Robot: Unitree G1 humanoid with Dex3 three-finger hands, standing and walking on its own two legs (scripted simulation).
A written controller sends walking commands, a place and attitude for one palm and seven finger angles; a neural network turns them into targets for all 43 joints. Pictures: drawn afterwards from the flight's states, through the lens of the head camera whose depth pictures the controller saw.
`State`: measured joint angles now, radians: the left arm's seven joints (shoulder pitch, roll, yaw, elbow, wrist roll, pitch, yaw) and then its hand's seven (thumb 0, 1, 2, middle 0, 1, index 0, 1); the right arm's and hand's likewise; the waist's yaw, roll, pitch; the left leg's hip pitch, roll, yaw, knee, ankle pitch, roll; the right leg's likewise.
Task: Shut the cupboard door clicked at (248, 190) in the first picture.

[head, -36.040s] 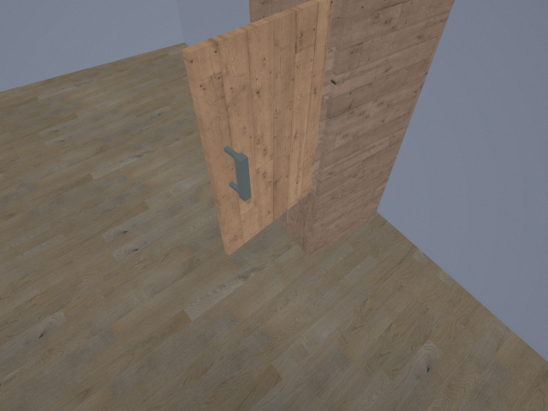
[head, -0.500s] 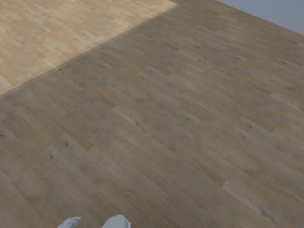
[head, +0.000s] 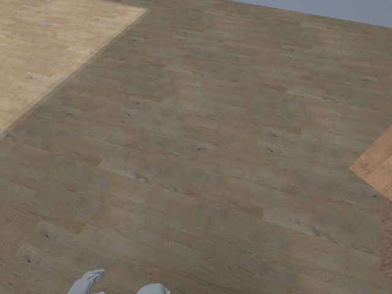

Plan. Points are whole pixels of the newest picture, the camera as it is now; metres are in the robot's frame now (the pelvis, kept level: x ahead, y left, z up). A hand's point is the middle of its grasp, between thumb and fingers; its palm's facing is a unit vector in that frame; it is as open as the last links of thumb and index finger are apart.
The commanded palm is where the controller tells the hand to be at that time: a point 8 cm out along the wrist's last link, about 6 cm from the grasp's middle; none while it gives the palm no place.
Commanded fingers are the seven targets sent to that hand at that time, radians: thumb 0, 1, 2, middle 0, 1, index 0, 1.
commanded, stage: turn to face it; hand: left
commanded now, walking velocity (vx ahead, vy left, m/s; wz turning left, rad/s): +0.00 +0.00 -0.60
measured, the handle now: out of the picture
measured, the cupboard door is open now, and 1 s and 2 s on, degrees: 62 62 62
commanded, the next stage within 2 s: take the last steps up to it in 1.34 s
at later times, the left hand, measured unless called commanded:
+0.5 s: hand (119, 271) +0.18 +0.20 -0.15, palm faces -0.24 -0.95 -0.21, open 7.4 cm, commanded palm none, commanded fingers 0.00 0.90 0.90 -0.20 -0.30 -0.20 -0.30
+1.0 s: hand (160, 246) +0.24 +0.11 -0.16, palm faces -0.53 -0.82 -0.22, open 7.4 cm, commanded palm none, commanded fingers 0.00 0.90 0.90 -0.20 -0.30 -0.20 -0.30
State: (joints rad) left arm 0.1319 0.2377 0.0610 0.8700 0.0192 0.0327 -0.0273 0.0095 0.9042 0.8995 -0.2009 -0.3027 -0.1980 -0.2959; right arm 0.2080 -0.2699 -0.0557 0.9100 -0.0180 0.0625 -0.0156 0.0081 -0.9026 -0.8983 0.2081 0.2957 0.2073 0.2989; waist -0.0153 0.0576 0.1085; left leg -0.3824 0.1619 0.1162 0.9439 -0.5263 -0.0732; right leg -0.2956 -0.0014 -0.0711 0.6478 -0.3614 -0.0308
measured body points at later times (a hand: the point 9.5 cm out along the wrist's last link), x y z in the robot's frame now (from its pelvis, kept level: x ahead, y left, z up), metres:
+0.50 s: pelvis +0.04 +0.02 +0.02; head +0.10 +0.03 +0.46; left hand +0.19 +0.25 -0.14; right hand +0.06 -0.25 -0.11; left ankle +0.07 +0.14 -0.72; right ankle -0.04 -0.09 -0.65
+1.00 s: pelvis +0.07 -0.02 +0.01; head +0.11 -0.04 +0.46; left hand +0.27 +0.16 -0.14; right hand +0.01 -0.30 -0.12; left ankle +0.15 +0.08 -0.70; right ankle -0.02 -0.11 -0.72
